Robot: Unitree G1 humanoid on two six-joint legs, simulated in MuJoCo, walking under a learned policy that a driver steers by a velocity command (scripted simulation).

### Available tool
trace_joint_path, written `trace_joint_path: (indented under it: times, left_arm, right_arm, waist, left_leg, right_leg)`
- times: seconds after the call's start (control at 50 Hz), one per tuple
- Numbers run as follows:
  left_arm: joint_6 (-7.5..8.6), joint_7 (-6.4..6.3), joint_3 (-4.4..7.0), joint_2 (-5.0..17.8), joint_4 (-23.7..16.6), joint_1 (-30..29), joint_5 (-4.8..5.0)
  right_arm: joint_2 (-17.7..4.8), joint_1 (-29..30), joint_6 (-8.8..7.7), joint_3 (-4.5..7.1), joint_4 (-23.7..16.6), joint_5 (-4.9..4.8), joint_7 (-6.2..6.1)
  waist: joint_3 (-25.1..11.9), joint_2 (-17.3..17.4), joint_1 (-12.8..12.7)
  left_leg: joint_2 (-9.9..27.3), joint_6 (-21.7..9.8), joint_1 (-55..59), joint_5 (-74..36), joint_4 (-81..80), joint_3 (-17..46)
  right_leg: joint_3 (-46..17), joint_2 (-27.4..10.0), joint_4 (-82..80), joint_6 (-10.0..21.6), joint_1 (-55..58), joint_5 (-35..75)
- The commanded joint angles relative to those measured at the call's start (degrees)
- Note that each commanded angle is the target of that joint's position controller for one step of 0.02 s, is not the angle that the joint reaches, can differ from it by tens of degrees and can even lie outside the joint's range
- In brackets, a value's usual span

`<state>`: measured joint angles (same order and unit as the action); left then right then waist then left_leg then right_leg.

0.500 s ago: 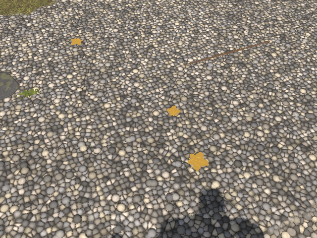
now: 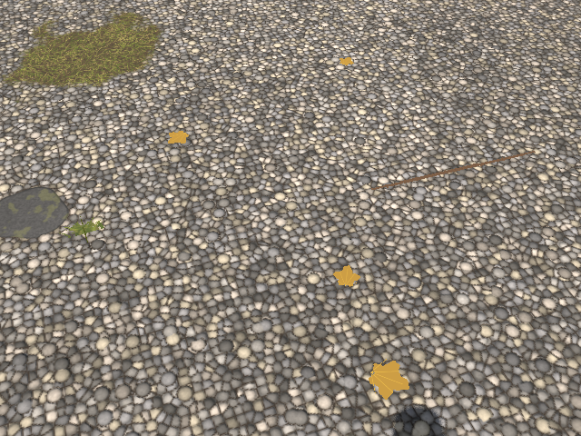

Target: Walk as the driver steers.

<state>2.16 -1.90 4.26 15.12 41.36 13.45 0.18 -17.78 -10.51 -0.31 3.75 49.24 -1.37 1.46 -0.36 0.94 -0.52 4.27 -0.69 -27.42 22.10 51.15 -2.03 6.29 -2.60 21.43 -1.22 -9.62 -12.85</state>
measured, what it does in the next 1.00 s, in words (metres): walks ahead, turning left: left foot, then right foot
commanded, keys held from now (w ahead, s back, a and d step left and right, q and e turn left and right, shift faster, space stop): w+q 0.68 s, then w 0.32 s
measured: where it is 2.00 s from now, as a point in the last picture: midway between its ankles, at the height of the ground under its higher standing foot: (178, 365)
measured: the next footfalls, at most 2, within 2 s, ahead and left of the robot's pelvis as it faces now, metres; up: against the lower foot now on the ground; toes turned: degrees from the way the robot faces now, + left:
left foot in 0.14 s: +0.11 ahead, +0.14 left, +0.00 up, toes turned +10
right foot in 0.62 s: +0.50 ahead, +0.04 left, +0.00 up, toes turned +25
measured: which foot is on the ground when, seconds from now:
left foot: up 0.00-0.12, down 0.14-0.62, up 0.64-1.00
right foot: down 0.00-0.12, up 0.14-0.60, down 0.62-1.00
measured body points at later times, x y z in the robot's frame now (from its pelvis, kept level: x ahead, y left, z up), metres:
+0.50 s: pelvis +0.21 +0.08 +0.00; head +0.24 +0.12 +0.45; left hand +0.39 +0.37 -0.07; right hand +0.28 -0.20 -0.11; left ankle +0.07 +0.13 -0.74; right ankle +0.44 -0.02 -0.69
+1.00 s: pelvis +0.48 +0.16 +0.00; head +0.51 +0.19 +0.45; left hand +0.34 +0.42 -0.13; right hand +0.79 +0.07 -0.08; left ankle +0.55 +0.37 -0.71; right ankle +0.47 +0.02 -0.74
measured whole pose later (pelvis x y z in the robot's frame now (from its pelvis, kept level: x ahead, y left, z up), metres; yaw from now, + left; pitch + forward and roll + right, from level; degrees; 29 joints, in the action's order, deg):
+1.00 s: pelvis +0.48 +0.16 +0.00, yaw +30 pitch +2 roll -3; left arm 5.1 1.2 4.2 16.6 50.3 20.0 1.3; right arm -16.1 -4.7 -2.8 2.4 37.3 -0.9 1.4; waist 1.7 2.5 -5.9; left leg 5.8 -0.8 -35.9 3.8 37.8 2.5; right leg 5.6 1.6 13.9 0.0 -1.1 -14.7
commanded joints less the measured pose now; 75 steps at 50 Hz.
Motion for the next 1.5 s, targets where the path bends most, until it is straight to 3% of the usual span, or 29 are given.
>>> trace_joint_path:
  times: [0.02,0.08,0.12,0.14,0.16,0.18,0.2,0.24,0.38,0.48,0.56,0.6,0.62,0.64,0.66,0.68,0.72,0.82,1.0,1.04,1.08,1.1,1.12,1.14,1.16,1.22,1.28,1.34,1.5]
  left_arm:
    - [1.68,0.59,3.24,10.26,-3.33,-4.76,0.26]
    - [1.23,1.34,3.52,10.70,-2.13,-5.31,1.50]
    - [0.91,1.37,2.52,7.67,-1.73,-4.88,0.74]
    - [0.98,1.43,1.18,3.79,-2.78,-5.97,-0.52]
    - [2.13,1.03,0.49,2.18,-7.80,-9.06,-0.26]
    - [3.66,1.31,1.20,6.70,-7.20,-10.04,1.91]
    - [4.67,1.77,1.53,8.36,-6.91,-10.13,2.60]
    - [5.25,1.43,1.92,8.51,-4.80,-8.02,-0.24]
    - [4.35,2.34,0.74,3.73,-6.35,-15.41,-0.39]
    - [5.10,4.12,0.19,3.51,-8.88,-23.29,0.55]
    - [5.92,4.37,1.00,6.09,-8.45,-20.21,0.67]
    - [6.21,3.50,2.76,9.62,-5.74,-8.10,0.16]
    - [6.02,2.85,3.44,12.70,-4.67,2.37,-0.97]
    - [5.45,3.16,3.92,15.49,-2.74,6.47,-0.99]
    - [5.12,3.23,2.64,10.18,-3.11,6.06,-0.07]
    - [4.66,2.73,1.68,6.85,-3.52,2.54,0.13]
    - [4.14,2.82,1.02,5.73,-2.10,-1.54,-0.89]
    - [5.43,3.16,1.15,6.38,1.27,-2.49,-0.05]
    - [3.33,2.86,2.00,11.92,5.73,4.18,1.69]
    - [2.53,2.68,2.12,12.83,6.73,4.95,1.96]
    - [1.94,2.47,1.56,12.24,7.31,4.63,2.13]
    - [2.05,2.36,0.40,9.88,6.89,4.70,1.31]
    - [2.83,2.48,-1.57,4.11,4.51,8.10,-0.08]
    - [3.72,2.47,-1.44,5.70,5.50,8.82,0.41]
    - [3.79,2.61,-0.04,10.28,5.19,6.03,1.90]
    - [2.05,1.66,-0.07,8.44,4.81,0.95,0.13]
    - [0.15,1.45,-0.86,5.23,6.18,5.05,0.05]
    - [0.12,1.50,-1.79,3.55,5.21,-0.32,-0.67]
    - [-0.07,1.79,-0.42,8.04,5.19,-4.11,-1.66]
  right_arm:
    - [-1.79,2.80,-0.67,0.10,-3.96,0.33,1.02]
    - [-2.98,-0.89,-0.29,0.65,-3.02,0.23,1.23]
    - [-5.72,-8.95,0.01,2.31,-0.20,0.07,0.55]
    - [-11.85,-15.63,-0.24,4.33,0.66,-0.09,-0.36]
    - [-18.61,-16.57,-1.57,5.11,-1.22,0.65,0.06]
    - [-14.36,-14.36,-2.99,3.78,-2.53,1.04,0.49]
    - [-10.75,-12.00,-3.90,2.70,-3.46,1.10,0.46]
    - [-7.10,-6.91,-3.80,1.46,-5.10,0.67,-0.03]
    - [-7.39,-10.59,-3.48,1.77,-5.25,0.26,-2.68]
    - [-7.07,-15.65,-2.67,2.21,-4.20,-0.38,-3.21]
    - [-7.84,-14.74,-1.72,3.07,-4.93,-0.23,-3.75]
    - [-7.02,-12.04,-1.54,2.82,-6.65,0.16,-3.27]
    - [-4.42,-10.73,-1.63,1.72,-8.80,1.16,-2.95]
    - [1.65,-20.66,-2.24,0.02,-9.71,-0.06,-2.65]
    - [-4.14,-20.21,-2.41,0.79,-8.48,-1.29,-2.72]
    - [-7.71,-13.38,-2.30,1.85,-9.56,-1.45,-2.63]
    - [-6.33,-6.84,-2.49,1.79,-11.26,0.50,-2.61]
    - [-1.42,-5.75,-1.53,0.67,-12.46,0.23,-1.88]
    - [-1.86,9.56,-3.47,-0.70,-16.69,0.25,0.38]
    - [-3.04,9.68,-3.51,-0.26,-17.24,0.36,0.57]
    - [-5.88,0.25,-3.48,1.56,-14.58,0.96,0.19]
    - [-9.21,-9.19,-3.33,3.11,-12.44,1.24,-0.46]
    - [-15.70,-14.70,-2.93,4.23,-12.19,2.87,-1.22]
    - [-13.15,-15.19,-2.90,3.39,-12.23,2.41,-1.01]
    - [-9.67,-11.36,-3.08,2.11,-12.39,2.22,-0.72]
    - [-3.88,-2.08,-3.60,0.46,-12.26,1.79,0.05]
    - [-4.18,1.23,-4.55,0.69,-10.92,2.26,-0.29]
    - [-5.29,1.50,-4.09,0.97,-9.21,2.00,-1.27]
    - [-3.40,-2.54,-2.75,-0.06,-3.19,1.23,-1.60]
  waist:
    - [-0.43,-7.13,0.43]
    - [-0.23,-5.71,2.80]
    - [-0.74,-1.59,5.76]
    - [-0.77,12.02,8.22]
    - [-1.89,22.31,7.25]
    - [-1.93,12.07,7.77]
    - [-0.04,9.52,6.19]
    - [1.74,3.21,2.92]
    - [1.89,3.04,3.32]
    - [3.62,4.40,6.15]
    - [2.81,6.47,3.61]
    - [-5.45,6.73,-2.84]
    - [-15.53,2.50,-7.18]
    - [-25.10,-17.74,-2.40]
    - [-22.67,-15.51,-3.61]
    - [-12.92,-9.82,-4.66]
    - [-2.87,-2.77,-2.41]
    - [1.11,-5.21,1.28]
    - [3.22,-4.29,-3.31]
    - [2.95,-5.17,-2.31]
    - [-2.56,-4.61,3.46]
    - [-8.73,-2.91,7.91]
    - [-16.79,10.01,7.16]
    - [-22.42,13.28,7.18]
    - [-15.04,8.81,6.55]
    - [-4.44,3.14,1.28]
    - [-4.36,5.29,-2.52]
    - [-4.67,4.25,-1.44]
    - [-4.36,1.04,-0.90]
  left_leg:
    - [1.06,-0.26,2.09,-4.19,-7.03,-0.89]
    - [-1.03,-1.81,9.89,-7.91,-13.69,-4.13]
    - [-4.58,-4.44,20.50,-4.32,-15.72,-5.37]
    - [4.10,-9.14,26.71,0.03,-25.06,11.02]
    - [15.10,-20.59,34.17,15.61,-40.16,46.25]
    - [17.87,-21.50,34.75,21.07,-43.22,48.42]
    - [16.50,-18.97,32.51,18.31,-41.52,43.55]
    - [12.04,-14.78,25.57,4.77,-39.30,31.81]
    - [3.56,-10.92,20.80,-23.03,-39.67,15.05]
    - [4.86,-10.52,22.77,-21.01,-37.21,18.38]
    - [6.68,-8.95,26.13,-28.29,-31.63,21.96]
    - [2.24,-6.21,23.01,-41.42,-18.35,19.54]
    - [-1.51,-4.47,13.37,-31.11,-2.66,17.40]
    - [-9.97,-0.58,-8.84,9.57,17.89,12.90]
    - [-5.90,-0.27,-15.01,10.52,25.58,14.44]
    - [-3.52,-0.02,-17.17,5.30,26.50,12.59]
    - [0.00,-0.14,-13.06,-1.52,21.99,9.99]
    - [2.41,0.06,-9.54,-3.71,9.42,8.85]
    - [0.37,-0.64,-4.80,-19.67,-16.61,2.74]
    - [-0.84,-2.09,-2.65,-16.29,-19.23,1.75]
    - [-4.00,-4.49,13.29,-16.70,-23.28,-0.86]
    - [-0.42,-6.60,28.08,-17.65,-21.85,3.05]
    - [15.67,-14.48,47.47,-17.01,-24.21,27.31]
    - [20.52,-18.70,48.30,-22.80,-30.88,41.99]
    - [18.48,-16.82,42.26,-29.85,-29.98,32.64]
    - [9.99,-11.90,23.19,-45.17,-32.84,14.22]
    - [9.19,-13.73,15.07,-52.45,-35.44,7.94]
    - [7.05,-11.97,14.35,-51.31,-35.73,3.57]
    - [3.82,-5.81,15.32,-25.82,-27.80,4.88]
  right_leg:
    - [-7.57,-13.24,-11.24,10.31,-1.13,-3.72]
    - [-4.41,-13.44,-6.45,8.76,-4.55,-10.45]
    - [-0.14,-10.62,5.87,5.89,-11.23,-12.13]
    - [5.48,-5.33,28.68,1.57,-19.93,-11.12]
    - [-2.02,5.58,46.01,-0.99,-40.05,-22.74]
    - [-9.89,1.75,52.04,0.78,-45.57,-19.82]
    - [-10.86,-0.60,51.12,2.72,-46.10,-14.13]
    - [-10.97,-3.58,43.36,2.81,-40.16,-5.20]
    - [-8.18,1.29,17.57,-1.30,-29.04,14.93]
    - [-8.65,3.24,7.42,-0.74,-26.17,18.92]
    - [-9.17,3.55,4.81,1.47,-19.90,13.11]
    - [-7.97,3.29,3.84,4.85,-1.10,12.46]
    - [-17.07,-5.98,7.13,8.63,17.42,8.50]
    - [-45.00,-20.77,3.21,17.91,38.76,-2.61]
    - [-51.69,-21.30,-2.05,16.75,35.78,-14.36]
    - [-41.57,-18.82,-3.75,14.24,27.02,-14.39]
    - [-29.38,-14.18,-6.64,12.84,9.78,-0.38]
    - [-18.05,-11.97,-13.06,14.81,0.01,8.96]
    - [-8.86,-11.27,-12.02,11.64,5.17,13.96]
    - [-8.92,-12.66,-9.09,10.55,8.15,17.77]
    - [-5.91,-9.84,3.30,8.15,6.15,32.11]
    - [-3.90,-6.91,16.17,5.88,-1.51,27.85]
    - [-1.21,1.49,39.40,1.00,-22.25,4.12]
    - [-10.05,4.71,49.42,0.40,-28.42,-21.56]
    - [-12.02,1.72,53.66,0.52,-31.81,-20.34]
    - [-8.64,-3.95,45.06,0.56,-26.02,-11.66]
    - [-8.39,-3.25,37.37,-1.91,-17.87,-6.41]
    - [-7.32,-2.47,23.71,-1.63,-14.55,3.18]
    - [-9.29,-1.69,2.13,3.30,-0.73,23.14]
